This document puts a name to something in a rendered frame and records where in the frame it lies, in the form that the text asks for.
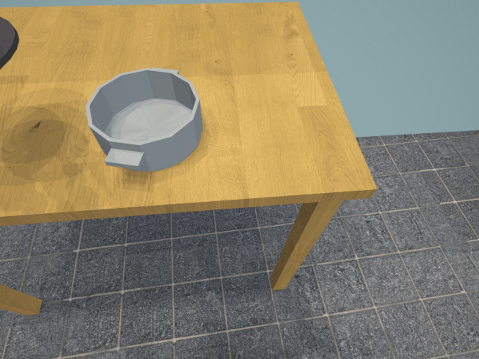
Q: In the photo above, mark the table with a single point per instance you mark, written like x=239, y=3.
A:
x=274, y=130

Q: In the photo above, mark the lid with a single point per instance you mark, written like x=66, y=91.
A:
x=9, y=40

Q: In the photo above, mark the pot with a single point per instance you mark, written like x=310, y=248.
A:
x=146, y=120

